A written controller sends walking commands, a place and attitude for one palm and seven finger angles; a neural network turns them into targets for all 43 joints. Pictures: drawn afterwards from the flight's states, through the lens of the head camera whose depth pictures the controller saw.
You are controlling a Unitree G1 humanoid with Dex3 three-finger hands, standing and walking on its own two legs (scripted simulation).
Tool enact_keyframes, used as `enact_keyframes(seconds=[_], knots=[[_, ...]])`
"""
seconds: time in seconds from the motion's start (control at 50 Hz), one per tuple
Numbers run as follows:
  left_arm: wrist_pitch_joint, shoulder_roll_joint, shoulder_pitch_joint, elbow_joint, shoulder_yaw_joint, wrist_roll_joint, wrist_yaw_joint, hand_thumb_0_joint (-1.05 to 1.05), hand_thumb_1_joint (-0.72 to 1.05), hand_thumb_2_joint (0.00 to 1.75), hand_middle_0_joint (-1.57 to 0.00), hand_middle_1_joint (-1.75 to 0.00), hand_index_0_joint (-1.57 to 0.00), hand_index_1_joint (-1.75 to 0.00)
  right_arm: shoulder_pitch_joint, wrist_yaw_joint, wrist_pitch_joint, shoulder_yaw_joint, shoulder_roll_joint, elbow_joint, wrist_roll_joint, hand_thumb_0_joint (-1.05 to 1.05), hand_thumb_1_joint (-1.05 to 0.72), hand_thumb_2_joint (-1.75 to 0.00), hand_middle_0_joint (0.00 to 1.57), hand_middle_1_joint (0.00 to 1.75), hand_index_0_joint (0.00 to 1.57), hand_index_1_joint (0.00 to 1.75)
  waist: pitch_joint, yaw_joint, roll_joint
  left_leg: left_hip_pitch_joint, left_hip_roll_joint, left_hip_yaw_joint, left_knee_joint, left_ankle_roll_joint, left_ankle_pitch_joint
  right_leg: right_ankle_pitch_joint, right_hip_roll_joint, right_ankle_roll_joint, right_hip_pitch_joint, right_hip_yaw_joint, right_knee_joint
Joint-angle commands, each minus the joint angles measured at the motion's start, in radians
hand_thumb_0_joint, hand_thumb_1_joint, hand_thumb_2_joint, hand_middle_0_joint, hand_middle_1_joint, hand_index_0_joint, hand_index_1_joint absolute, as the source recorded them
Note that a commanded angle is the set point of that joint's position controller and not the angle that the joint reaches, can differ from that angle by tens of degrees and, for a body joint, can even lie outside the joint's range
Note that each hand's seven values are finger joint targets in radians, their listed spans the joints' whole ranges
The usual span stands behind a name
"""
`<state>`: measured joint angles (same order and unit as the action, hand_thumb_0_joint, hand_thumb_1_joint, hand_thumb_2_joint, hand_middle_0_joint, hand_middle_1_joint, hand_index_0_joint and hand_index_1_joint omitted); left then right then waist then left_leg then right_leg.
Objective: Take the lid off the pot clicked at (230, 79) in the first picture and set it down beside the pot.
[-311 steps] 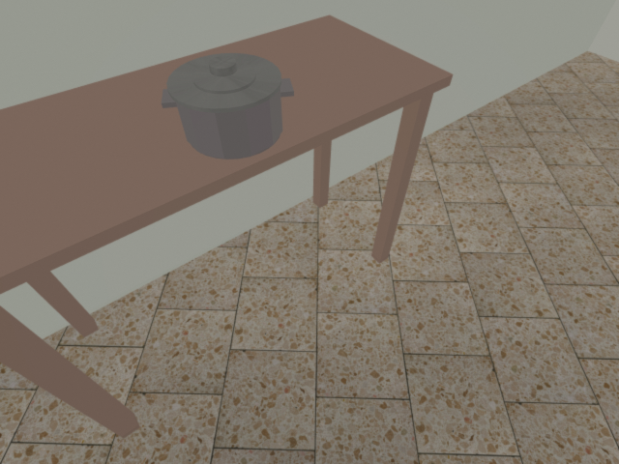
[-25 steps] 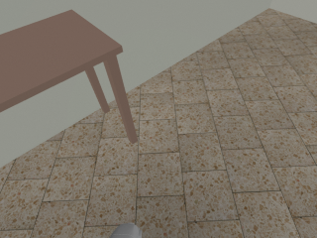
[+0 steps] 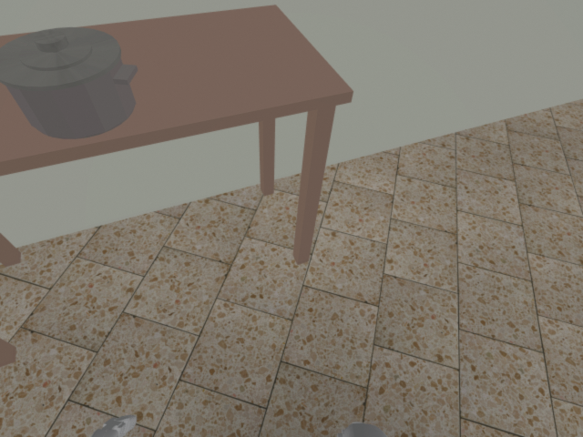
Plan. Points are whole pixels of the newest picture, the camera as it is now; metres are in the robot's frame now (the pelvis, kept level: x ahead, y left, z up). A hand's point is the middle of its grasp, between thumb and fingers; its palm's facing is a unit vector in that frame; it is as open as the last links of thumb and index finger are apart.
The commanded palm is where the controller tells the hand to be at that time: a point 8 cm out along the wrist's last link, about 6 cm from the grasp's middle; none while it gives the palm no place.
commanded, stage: turn to face it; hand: left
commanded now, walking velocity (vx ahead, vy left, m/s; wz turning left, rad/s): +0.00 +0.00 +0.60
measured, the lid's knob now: (51, 41) +0.69 +0.47 +0.15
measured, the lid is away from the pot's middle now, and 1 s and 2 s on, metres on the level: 0.00 0.00 0.00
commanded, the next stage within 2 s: take the last steps up to it in 0.56 s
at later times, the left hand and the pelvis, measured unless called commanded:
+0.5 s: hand out of the picture +0.01 +0.17 -0.16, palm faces +0.26 -0.93 -0.27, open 7.4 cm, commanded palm none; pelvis -0.01 -0.04 +0.00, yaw +16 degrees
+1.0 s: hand out of the picture -0.04 +0.20 -0.16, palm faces +0.37 -0.90 -0.23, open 7.4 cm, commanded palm none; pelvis +0.00 +0.00 +0.00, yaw +21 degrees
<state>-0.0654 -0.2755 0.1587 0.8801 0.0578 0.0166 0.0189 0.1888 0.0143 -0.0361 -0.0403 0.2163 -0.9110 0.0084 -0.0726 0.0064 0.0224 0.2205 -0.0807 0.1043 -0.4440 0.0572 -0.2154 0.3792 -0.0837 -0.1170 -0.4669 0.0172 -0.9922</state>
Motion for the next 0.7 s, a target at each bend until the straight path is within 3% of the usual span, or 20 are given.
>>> enact_keyframes(seconds=[0.0,0.06,0.1,0.12,0.14,0.16,0.18,0.22,0.26,0.4,0.46,0.5,0.54,0.56,0.58,0.6,0.62,0.64,0.66,0.68], knots=[[0.036,-0.087,-0.072,-0.114,0.022,-0.008,0.008,0.0,0.9,0.9,-0.2,-0.3,-0.2,-0.3,0.054,-0.023,0.015,-0.072,0.23,0.054,0.012,0.0,-0.9,-0.9,0.2,0.3,0.2,0.3,0.107,0.036,-0.161,-0.127,0.275,0.32,0.079,0.13,0.385,0.056,0.028,0.013,-0.034,0.012,0.128],[0.045,-0.083,-0.034,-0.113,0.018,-0.016,0.012,0.0,0.9,0.9,-0.2,-0.3,-0.2,-0.3,0.032,-0.024,0.01,-0.077,0.234,0.061,0.011,0.0,-0.9,-0.9,0.2,0.3,0.2,0.3,0.137,0.019,-0.178,-0.075,0.254,0.35,0.024,0.116,0.486,0.045,0.069,0.03,0.107,0.002,0.285],[0.054,-0.089,0.031,-0.099,0.022,-0.019,0.015,0.0,0.9,0.9,-0.2,-0.3,-0.2,-0.3,-0.002,-0.023,0.008,-0.077,0.223,0.066,0.006,0.0,-0.9,-0.9,0.2,0.3,0.2,0.3,0.151,-0.018,-0.162,0.013,0.212,0.34,-0.022,0.073,0.413,-0.089,0.075,0.039,0.258,-0.006,0.47],[0.063,-0.112,0.066,-0.09,0.028,-0.019,0.018,0.0,0.9,0.9,-0.2,-0.3,-0.2,-0.3,-0.001,-0.021,0.008,-0.074,0.198,0.068,-0.003,0.0,-0.9,-0.9,0.2,0.3,0.2,0.3,0.163,-0.036,-0.106,0.103,0.169,0.316,-0.07,0.029,0.281,-0.191,0.038,0.046,0.392,0.018,0.61],[0.072,-0.181,0.088,-0.086,0.041,-0.006,0.026,0.0,0.9,0.9,-0.2,-0.3,-0.2,-0.3,0.025,-0.016,0.01,-0.066,0.133,0.071,-0.014,0.0,-0.9,-0.9,0.2,0.3,0.2,0.3,0.187,-0.042,0.112,0.29,0.078,0.185,-0.226,-0.041,-0.042,-0.222,-0.176,0.101,0.565,0.206,0.703],[0.072,-0.244,0.095,-0.096,0.049,0.004,0.027,0.0,0.9,0.9,-0.2,-0.3,-0.2,-0.3,0.033,-0.016,0.007,-0.062,0.113,0.091,-0.007,0.0,-0.9,-0.9,0.2,0.3,0.2,0.3,0.161,-0.045,0.275,0.402,-0.032,0.002,-0.474,-0.107,-0.39,-0.362,-0.409,0.228,0.53,0.412,0.719],[0.065,-0.22,0.091,-0.102,0.045,-0.001,0.03,0.0,0.9,0.9,-0.2,-0.3,-0.2,-0.3,0.015,-0.015,0.0,-0.076,0.155,0.088,0.006,0.0,-0.9,-0.9,0.2,0.3,0.2,0.3,0.131,-0.04,0.157,0.361,0.025,0.029,-0.644,-0.094,-0.39,-0.358,-0.415,0.285,0.387,0.347,0.704],[0.066,-0.143,-0.025,-0.122,0.029,-0.004,0.027,0.0,0.9,0.9,-0.2,-0.3,-0.2,-0.3,0.044,0.0,-0.022,-0.078,0.146,0.044,0.012,0.0,-0.9,-0.9,0.2,0.3,0.2,0.3,0.044,0.016,0.16,0.333,0.065,0.005,-0.774,-0.098,-0.249,-0.183,-0.278,0.247,0.242,0.209,0.737],[0.069,-0.101,-0.057,-0.129,0.017,-0.004,0.022,0.0,0.9,0.9,-0.2,-0.3,-0.2,-0.3,0.072,0.013,-0.026,-0.073,0.132,0.024,0.013,0.0,-0.9,-0.9,0.2,0.3,0.2,0.3,0.014,0.038,0.171,0.332,0.082,-0.035,-0.812,-0.111,-0.164,-0.268,-0.211,0.224,0.225,0.074,0.71],[0.073,-0.147,0.117,-0.063,0.03,0.01,0.02,0.0,0.9,0.9,-0.2,-0.3,-0.2,-0.3,-0.058,0.011,-0.022,-0.044,0.091,0.05,0.003,0.0,-0.9,-0.9,0.2,0.3,0.2,0.3,0.059,-0.045,0.159,0.279,0.086,-0.124,-0.527,-0.134,-0.23,-0.582,-0.234,0.258,0.387,0.004,0.628],[0.069,-0.163,0.139,-0.043,0.036,0.014,0.017,0.0,0.9,0.9,-0.2,-0.3,-0.2,-0.3,-0.081,0.008,-0.012,-0.033,0.08,0.053,-0.004,0.0,-0.9,-0.9,0.2,0.3,0.2,0.3,0.085,-0.057,0.189,0.197,0.074,-0.156,-0.386,-0.121,-0.252,-0.66,-0.242,0.265,0.396,-0.002,0.594],[0.065,-0.169,0.126,-0.038,0.041,0.015,0.018,0.0,0.9,0.9,-0.2,-0.3,-0.2,-0.3,-0.054,0.003,-0.002,-0.029,0.079,0.045,-0.007,0.0,-0.9,-0.9,0.2,0.3,0.2,0.3,0.114,-0.044,0.2,0.125,0.067,-0.169,-0.275,-0.109,-0.232,-0.679,-0.247,0.257,0.391,-0.009,0.554],[0.059,-0.162,0.102,-0.027,0.042,0.005,0.016,0.0,0.9,0.9,-0.2,-0.3,-0.2,-0.3,0.007,-0.001,0.01,-0.029,0.089,0.023,-0.005,0.0,-0.9,-0.9,0.2,0.3,0.2,0.3,0.142,-0.005,0.177,-0.019,0.061,-0.177,-0.049,-0.098,-0.055,-0.601,-0.216,0.196,0.347,-0.052,0.472],[0.054,-0.14,0.105,-0.024,0.035,-0.004,0.013,0.0,0.9,0.9,-0.2,-0.3,-0.2,-0.3,0.045,-0.002,0.019,-0.035,0.127,0.01,-0.003,0.0,-0.9,-0.9,0.2,0.3,0.2,0.3,0.171,0.017,0.075,-0.152,0.104,-0.14,0.077,-0.085,0.081,-0.49,-0.182,0.149,0.27,-0.091,0.37],[0.047,-0.078,0.125,-0.046,0.026,-0.013,0.01,0.0,0.9,0.9,-0.2,-0.3,-0.2,-0.3,0.071,-0.008,0.03,-0.058,0.226,0.017,0.008,0.0,-0.9,-0.9,0.2,0.3,0.2,0.3,0.195,0.034,-0.199,-0.294,0.338,0.138,0.119,0.0,0.336,-0.101,-0.067,0.076,0.04,-0.159,0.184],[0.04,-0.04,0.087,-0.066,0.005,-0.007,0.011,0.0,0.9,0.9,-0.2,-0.3,-0.2,-0.3,0.1,-0.017,0.02,-0.069,0.285,0.014,0.004,0.0,-0.9,-0.9,0.2,0.3,0.2,0.3,0.172,0.052,-0.333,-0.249,0.471,0.272,0.109,0.116,0.643,0.281,-0.011,0.047,-0.057,-0.101,0.057],[0.031,-0.068,0.062,-0.058,0.011,-0.004,0.014,0.0,0.9,0.9,-0.2,-0.3,-0.2,-0.3,0.086,-0.018,0.011,-0.06,0.261,0.01,0.012,0.0,-0.9,-0.9,0.2,0.3,0.2,0.3,0.14,0.052,-0.218,-0.17,0.472,0.202,0.094,0.159,0.549,0.254,-0.031,0.066,-0.027,-0.049,-0.032],[0.026,-0.054,0.047,-0.033,0.012,0.0,0.015,0.0,0.9,0.9,-0.2,-0.3,-0.2,-0.3,0.051,-0.031,0.021,-0.045,0.209,0.007,0.013,0.0,-0.9,-0.9,0.2,0.3,0.2,0.3,0.106,0.037,-0.254,-0.118,0.395,0.17,0.127,0.133,0.516,0.185,-0.03,0.062,-0.034,-0.018,-0.047],[0.027,-0.061,0.063,-0.008,0.015,0.0,0.009,0.0,0.9,0.9,-0.2,-0.3,-0.2,-0.3,0.005,-0.037,0.023,-0.036,0.187,0.011,0.012,0.0,-0.9,-0.9,0.2,0.3,0.2,0.3,0.093,0.012,-0.258,-0.118,0.362,0.146,0.125,0.121,0.429,0.13,-0.03,0.061,-0.042,-0.014,-0.081],[0.029,-0.063,0.074,0.009,0.014,0.003,0.0,0.0,0.9,0.9,-0.2,-0.3,-0.2,-0.3,-0.006,-0.037,0.025,-0.028,0.175,0.018,0.012,0.0,-0.9,-0.9,0.2,0.3,0.2,0.3,0.071,0.007,-0.214,-0.107,0.337,0.122,0.144,0.109,0.329,0.078,-0.019,0.062,-0.052,-0.024,-0.113]])
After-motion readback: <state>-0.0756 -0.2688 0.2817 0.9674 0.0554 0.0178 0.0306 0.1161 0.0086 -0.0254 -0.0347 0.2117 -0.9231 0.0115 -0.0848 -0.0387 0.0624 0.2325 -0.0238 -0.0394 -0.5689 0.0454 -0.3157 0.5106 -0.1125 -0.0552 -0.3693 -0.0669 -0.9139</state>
